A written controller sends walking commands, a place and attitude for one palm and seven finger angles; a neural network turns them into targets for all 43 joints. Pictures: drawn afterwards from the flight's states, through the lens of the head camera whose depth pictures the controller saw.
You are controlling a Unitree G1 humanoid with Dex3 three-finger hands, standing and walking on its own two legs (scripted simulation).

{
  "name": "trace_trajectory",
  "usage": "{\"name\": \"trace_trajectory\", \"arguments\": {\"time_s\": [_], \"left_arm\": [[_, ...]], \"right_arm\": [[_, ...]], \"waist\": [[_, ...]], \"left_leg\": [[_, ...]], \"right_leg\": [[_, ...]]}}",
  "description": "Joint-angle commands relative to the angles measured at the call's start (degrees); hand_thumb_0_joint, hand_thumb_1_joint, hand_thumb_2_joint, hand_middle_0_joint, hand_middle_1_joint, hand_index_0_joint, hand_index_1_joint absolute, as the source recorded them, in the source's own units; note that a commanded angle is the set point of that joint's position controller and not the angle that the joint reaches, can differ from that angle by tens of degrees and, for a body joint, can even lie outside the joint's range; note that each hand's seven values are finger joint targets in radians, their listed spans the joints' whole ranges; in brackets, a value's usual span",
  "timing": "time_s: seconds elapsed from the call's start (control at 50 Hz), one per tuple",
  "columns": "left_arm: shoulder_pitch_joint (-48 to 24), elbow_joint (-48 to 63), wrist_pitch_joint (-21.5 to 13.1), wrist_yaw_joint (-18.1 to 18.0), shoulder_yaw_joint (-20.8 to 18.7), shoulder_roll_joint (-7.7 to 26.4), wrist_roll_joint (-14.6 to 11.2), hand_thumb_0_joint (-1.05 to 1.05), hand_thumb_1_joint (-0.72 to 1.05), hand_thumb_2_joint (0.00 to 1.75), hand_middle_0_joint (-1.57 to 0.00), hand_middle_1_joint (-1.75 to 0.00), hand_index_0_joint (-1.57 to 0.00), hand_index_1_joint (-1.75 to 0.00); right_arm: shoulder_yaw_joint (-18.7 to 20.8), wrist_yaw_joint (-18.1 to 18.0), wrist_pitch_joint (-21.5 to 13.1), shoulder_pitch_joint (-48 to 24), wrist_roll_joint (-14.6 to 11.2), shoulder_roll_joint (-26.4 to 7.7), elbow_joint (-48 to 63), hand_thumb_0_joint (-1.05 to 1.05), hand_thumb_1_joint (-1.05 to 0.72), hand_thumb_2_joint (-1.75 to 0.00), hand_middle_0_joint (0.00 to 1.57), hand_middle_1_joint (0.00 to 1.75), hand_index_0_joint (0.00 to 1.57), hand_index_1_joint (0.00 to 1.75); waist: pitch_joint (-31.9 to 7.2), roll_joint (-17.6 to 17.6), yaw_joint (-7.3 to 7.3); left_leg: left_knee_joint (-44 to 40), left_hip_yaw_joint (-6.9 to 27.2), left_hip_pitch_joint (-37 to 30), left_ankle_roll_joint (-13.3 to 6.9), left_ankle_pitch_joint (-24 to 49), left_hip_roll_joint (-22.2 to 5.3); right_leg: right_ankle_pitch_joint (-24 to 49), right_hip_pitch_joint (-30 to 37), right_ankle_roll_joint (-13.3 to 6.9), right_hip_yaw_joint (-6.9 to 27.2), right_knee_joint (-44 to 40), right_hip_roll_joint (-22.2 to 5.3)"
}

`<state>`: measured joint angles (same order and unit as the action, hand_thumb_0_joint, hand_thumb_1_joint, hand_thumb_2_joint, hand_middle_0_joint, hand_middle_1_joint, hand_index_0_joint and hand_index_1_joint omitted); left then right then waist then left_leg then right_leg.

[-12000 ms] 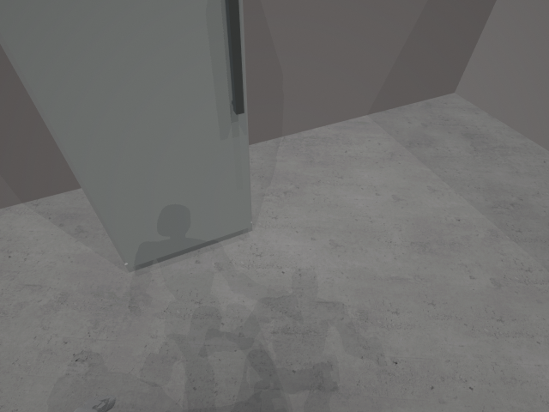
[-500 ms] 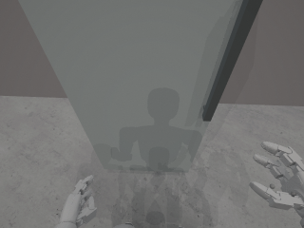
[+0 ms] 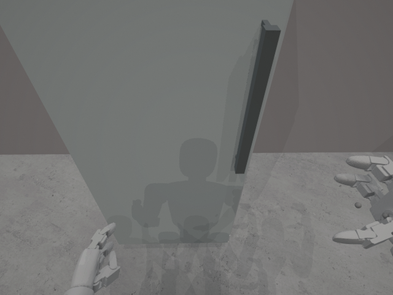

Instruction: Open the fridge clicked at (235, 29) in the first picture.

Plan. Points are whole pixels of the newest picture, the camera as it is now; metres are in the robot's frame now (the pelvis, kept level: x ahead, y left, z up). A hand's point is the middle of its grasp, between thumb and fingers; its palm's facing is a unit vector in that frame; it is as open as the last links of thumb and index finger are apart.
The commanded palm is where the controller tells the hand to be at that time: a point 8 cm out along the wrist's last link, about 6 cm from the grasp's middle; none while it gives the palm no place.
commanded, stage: raise the hand to about handle height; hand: right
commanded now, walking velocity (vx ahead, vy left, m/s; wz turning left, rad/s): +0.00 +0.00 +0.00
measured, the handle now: (249, 111) +0.48 -0.11 +0.14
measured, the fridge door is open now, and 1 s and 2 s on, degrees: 0 0 0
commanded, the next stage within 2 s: move the hooked fingers beside the handle in 0.84 s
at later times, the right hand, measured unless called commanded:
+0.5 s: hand (359, 173) +0.29 -0.27 +0.16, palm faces +0.01 +1.00 -0.07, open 14.0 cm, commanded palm +0.25 -0.31 +0.17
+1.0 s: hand (343, 175) +0.29 -0.25 +0.15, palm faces +0.04 +1.00 -0.05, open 14.0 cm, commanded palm +0.26 -0.29 +0.17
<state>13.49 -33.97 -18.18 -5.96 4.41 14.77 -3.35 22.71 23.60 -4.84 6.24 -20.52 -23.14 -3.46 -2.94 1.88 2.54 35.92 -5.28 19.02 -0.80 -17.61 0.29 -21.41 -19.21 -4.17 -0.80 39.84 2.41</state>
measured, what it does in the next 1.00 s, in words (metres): stands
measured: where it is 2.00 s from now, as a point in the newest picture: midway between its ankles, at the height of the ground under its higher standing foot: outside the picture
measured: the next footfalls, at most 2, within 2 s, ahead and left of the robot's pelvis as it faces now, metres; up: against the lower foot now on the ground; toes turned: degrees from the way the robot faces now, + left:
none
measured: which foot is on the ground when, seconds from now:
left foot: down 0.00-1.00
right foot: down 0.00-1.00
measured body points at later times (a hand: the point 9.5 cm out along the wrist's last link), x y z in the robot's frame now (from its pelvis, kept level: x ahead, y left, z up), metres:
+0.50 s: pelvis +0.01 +0.01 +0.01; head +0.00 +0.02 +0.46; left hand +0.18 +0.24 -0.06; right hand +0.28 -0.32 +0.17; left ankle +0.01 +0.12 -0.72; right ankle +0.00 -0.07 -0.72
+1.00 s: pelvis +0.01 +0.03 +0.01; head +0.00 +0.04 +0.46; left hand +0.20 +0.26 -0.06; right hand +0.28 -0.30 +0.16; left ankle +0.01 +0.12 -0.72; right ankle +0.00 -0.07 -0.72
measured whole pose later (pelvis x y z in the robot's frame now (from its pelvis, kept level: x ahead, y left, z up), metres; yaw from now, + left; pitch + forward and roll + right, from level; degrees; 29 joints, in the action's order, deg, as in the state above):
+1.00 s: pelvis +0.01 +0.03 +0.01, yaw +1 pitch +0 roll +1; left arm 12.6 -34.0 -12.3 -6.3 4.6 15.5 -4.5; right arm 25.8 26.7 6.0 -3.9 -19.5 -26.0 -10.5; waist -1.6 2.6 2.4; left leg 30.6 -5.2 14.6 -2.7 -15.9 1.9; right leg -19.1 -14.1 -2.2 -0.6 33.3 1.1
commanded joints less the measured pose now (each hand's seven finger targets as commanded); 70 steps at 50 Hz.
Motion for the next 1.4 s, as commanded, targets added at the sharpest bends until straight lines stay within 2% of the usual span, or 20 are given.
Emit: {"name": "trace_trajectory", "arguments": {"time_s": [0.0, 0.1, 0.18, 0.28, 0.36, 0.48, 0.58, 0.8, 0.88, 0.94, 1.0, 1.04, 1.1, 1.12, 1.18, 1.2, 1.24, 1.28, 1.36, 1.38], "left_arm": [[-4.3, 8.7, -1.6, -0.6, -3.0, 8.1, -0.7, 0.00, 0.90, 0.90, -0.20, -0.30, -0.20, -0.30], [-5.5, 9.3, -0.8, -0.6, -2.5, 7.5, -0.2, 0.00, 0.90, 0.90, -0.20, -0.30, -0.20, -0.30], [-5.3, 8.2, -0.5, -0.8, -2.0, 7.1, -0.1, 0.00, 0.90, 0.90, -0.20, -0.30, -0.20, -0.30], [-5.5, 7.4, 0.7, -1.1, -2.1, 7.8, -0.9, 0.00, 0.90, 0.90, -0.20, -0.30, -0.20, -0.30], [-5.9, 8.7, 1.2, -0.8, -2.3, 7.9, -1.1, 0.00, 0.90, 0.90, -0.20, -0.30, -0.20, -0.30], [-6.5, 9.3, 1.7, 0.3, -2.7, 7.8, -0.7, 0.00, 0.90, 0.90, -0.20, -0.30, -0.20, -0.30], [-6.5, 9.4, 1.7, 0.0, -2.8, 7.4, -0.7, 0.00, 0.90, 0.90, -0.20, -0.30, -0.20, -0.30], [-6.6, 8.8, 2.6, -0.8, -2.9, 7.9, -1.3, 0.00, 0.90, 0.90, -0.20, -0.30, -0.20, -0.30], [-7.1, 9.2, 2.9, -0.8, -3.0, 7.6, -1.3, 0.00, 0.90, 0.90, -0.20, -0.30, -0.20, -0.30], [-7.2, 9.3, 2.7, -0.9, -2.8, 7.2, -1.3, 0.00, 0.90, 0.90, -0.20, -0.30, -0.20, -0.30], [-6.7, 8.8, 2.9, -1.1, -2.9, 7.3, -1.2, 0.00, 0.90, 0.90, -0.20, -0.30, -0.20, -0.30], [-6.7, 8.6, 2.8, -1.3, -2.8, 7.2, -1.4, 0.00, 0.90, 0.90, -0.20, -0.30, -0.20, -0.30], [-6.1, 8.1, 3.1, -1.3, -3.1, 7.8, -1.5, 0.00, 0.90, 0.90, -0.20, -0.30, -0.20, -0.30], [-6.2, 8.4, 3.1, -1.4, -3.0, 7.7, -1.4, 0.00, 0.90, 0.90, -0.20, -0.30, -0.20, -0.30], [-6.1, 8.7, 3.0, -1.2, -3.2, 7.8, -1.6, 0.00, 0.90, 0.90, -0.20, -0.30, -0.20, -0.30], [-6.3, 8.9, 2.9, -1.2, -3.2, 7.7, -1.6, 0.00, 0.90, 0.90, -0.20, -0.30, -0.20, -0.30], [-6.2, 9.2, 2.5, -1.1, -3.1, 7.3, -1.5, 0.00, 0.90, 0.90, -0.20, -0.30, -0.20, -0.30], [-5.5, 8.7, 2.6, -1.0, -3.2, 7.6, -1.3, 0.00, 0.90, 0.90, -0.20, -0.30, -0.20, -0.30], [-5.5, 8.0, 2.6, -1.3, -3.0, 7.5, -1.5, 0.00, 0.90, 0.90, -0.20, -0.30, -0.20, -0.30], [-5.2, 7.9, 2.9, -1.2, -3.2, 7.7, -1.4, 0.00, 0.90, 0.90, -0.20, -0.30, -0.20, -0.30]], "right_arm": [[3.6, 1.7, 2.9, -12.6, -0.4, -12.1, 7.8, 0.00, 0.50, -0.30, 0.30, 1.20, 0.30, 1.20], [8.7, 1.2, 2.4, -20.2, -0.8, -17.9, 13.1, 0.00, 0.50, -0.30, 0.30, 1.20, 0.30, 1.20], [9.0, 0.9, 1.8, -23.3, -0.6, -18.6, 11.9, 0.00, 0.50, -0.30, 0.30, 1.20, 0.30, 1.20], [7.2, 3.1, 6.7, -25.7, -0.1, -18.0, 2.2, 0.00, 0.50, -0.30, 0.30, 1.20, 0.30, 1.20], [7.2, 4.4, 9.0, -26.5, 0.1, -18.8, 2.3, 0.00, 0.50, -0.30, 0.30, 1.20, 0.30, 1.20], [10.8, 4.2, 7.0, -22.6, -1.6, -20.5, 4.8, 0.00, 0.50, -0.30, 0.30, 1.20, 0.30, 1.20], [11.2, 1.6, 5.8, -25.7, -0.4, -21.4, 9.3, 0.00, 0.50, -0.30, 0.30, 1.20, 0.30, 1.20], [8.6, 3.4, 8.0, -25.0, -0.9, -18.5, 3.2, 0.00, 0.50, -0.30, 0.30, 1.20, 0.30, 1.20], [9.2, 3.2, 7.8, -25.1, -1.0, -19.7, 4.1, 0.00, 0.50, -0.30, 0.30, 1.20, 0.30, 1.20], [10.0, 2.5, 6.6, -27.7, -0.6, -20.8, 6.4, 0.00, 0.50, -0.30, 0.30, 1.20, 0.30, 1.20], [11.6, 1.7, 6.0, -28.9, -0.5, -22.4, 4.2, 0.00, 0.50, -0.30, 0.30, 1.20, 0.30, 1.20], [9.3, 1.9, 5.9, -29.4, -0.5, -19.9, 3.1, 0.00, 0.50, -0.30, 0.30, 1.20, 0.30, 1.20], [9.5, 2.5, 6.3, -30.1, -0.2, -20.9, -0.3, 0.00, 0.50, -0.30, 0.30, 1.20, 0.30, 1.20], [7.9, 2.9, 6.5, -29.9, -0.3, -19.1, -0.7, 0.00, 0.50, -0.30, 0.30, 1.20, 0.30, 1.20], [6.6, 3.3, 6.3, -30.5, -0.3, -18.5, 0.0, 0.00, 0.50, -0.30, 0.30, 1.20, 0.30, 1.20], [7.7, 3.1, 6.0, -30.9, 0.0, -19.7, 1.5, 0.00, 0.50, -0.30, 0.30, 1.20, 0.30, 1.20], [5.7, 2.4, 5.6, -31.6, 0.0, -17.3, 3.1, 0.00, 0.50, -0.30, 0.30, 1.20, 0.30, 1.20], [6.9, 1.3, 5.5, -30.4, -0.1, -18.4, 1.5, 0.00, 0.50, -0.30, 0.30, 1.20, 0.30, 1.20], [4.1, -1.2, 6.0, -35.5, 1.3, -15.7, 0.0, 0.00, 0.50, -0.30, 0.30, 1.20, 0.30, 1.20], [5.7, -1.9, 6.1, -35.1, 1.6, -17.7, 0.0, 0.00, 0.50, -0.30, 0.30, 1.20, 0.30, 1.20]], "waist": [[-3.4, 2.1, -0.59], [-9.8, 3.6, 0.17], [-8.9, 6.8, 0.02], [-4.2, 3.2, -0.59], [-7.9, 2.5, -0.33], [-9.9, -0.2, 0.77], [-9.5, 6.2, 0.54], [-7.6, 0.1, -0.92], [-8.1, 0.2, -0.60], [-10.1, 3.4, -0.79], [-9.2, 2.2, -0.87], [-8.7, 4.3, -1.37], [-8.4, 2.0, -1.65], [-8.5, 1.1, -1.65], [-9.8, 2.0, -1.51], [-11.2, 3.9, -1.13], [-11.2, 3.3, -1.25], [-10.0, 0.2, -1.02], [-6.9, 3.8, -2.00], [-7.5, 1.5, -1.39]], "left_leg": [[-5.2, 0.8, -1.8, -1.2, 7.7, 0.5], [-6.4, 1.4, -5.3, -1.4, 10.4, 0.7], [-7.9, 1.4, -5.5, -1.7, 10.8, 0.8], [-9.8, 1.6, -5.3, -1.7, 9.2, 0.3], [-9.3, 1.6, -6.2, -1.6, 11.1, 0.1], [-8.9, 2.6, -8.8, -1.5, 15.5, 0.0], [-9.2, 2.9, -8.3, -1.6, 15.5, -0.2], [-9.6, 4.6, -8.4, -0.6, 15.3, -0.9], [-9.6, 5.7, -8.8, -0.4, 14.6, -1.3], [-9.3, 5.2, -9.4, -0.5, 15.0, -1.2], [-9.5, 5.9, -9.8, -0.3, 14.5, -1.4], [-9.4, 5.5, -8.6, -0.4, 14.8, -1.4], [-9.4, 6.6, -8.7, -0.2, 15.2, -1.8], [-9.2, 6.4, -8.6, -0.2, 15.0, -1.9], [-8.6, 5.9, -8.6, -0.5, 16.0, -1.6], [-8.4, 5.6, -9.0, -0.5, 16.1, -1.4], [-8.2, 4.1, -7.8, -0.8, 15.6, -0.8], [-8.5, 4.1, -7.5, -0.8, 14.4, -0.7], [-9.2, 3.2, -3.8, -1.1, 9.9, -0.6], [-9.4, 3.4, -5.2, -1.2, 10.2, -0.7]], "right_leg": [[14.1, 3.3, 4.5, 7.5, -11.6, -3.8], [18.0, 8.2, 4.6, 7.1, -11.8, -3.3], [19.2, 10.5, 5.2, 7.0, -12.9, -3.5], [15.0, 7.7, 4.2, 6.8, -14.3, -3.2], [17.6, 9.1, 4.0, 6.8, -13.9, -3.0], [20.4, 8.1, 3.2, 5.0, -12.0, -2.7], [20.6, 9.6, 3.2, 4.2, -12.3, -2.7], [16.8, 6.7, 2.1, 3.6, -11.3, -2.5], [16.3, 6.1, 2.1, 3.4, -10.4, -2.6], [16.9, 7.2, 2.0, 3.3, -10.6, -2.3], [16.4, 5.6, 2.0, 3.2, -10.4, -2.4], [16.4, 6.4, 2.1, 3.1, -10.6, -2.4], [16.2, 5.2, 2.0, 3.1, -10.0, -2.7], [15.9, 5.1, 2.0, 3.2, -10.0, -2.7], [17.2, 6.3, 2.1, 3.3, -9.9, -2.8], [17.5, 6.7, 2.1, 3.1, -10.1, -2.6], [18.0, 8.0, 2.1, 3.6, -10.8, -2.6], [17.4, 7.0, 2.2, 3.9, -11.0, -3.0], [13.9, 7.4, 2.5, 4.4, -12.7, -2.9], [14.6, 7.1, 2.5, 4.4, -12.6, -3.1]]}}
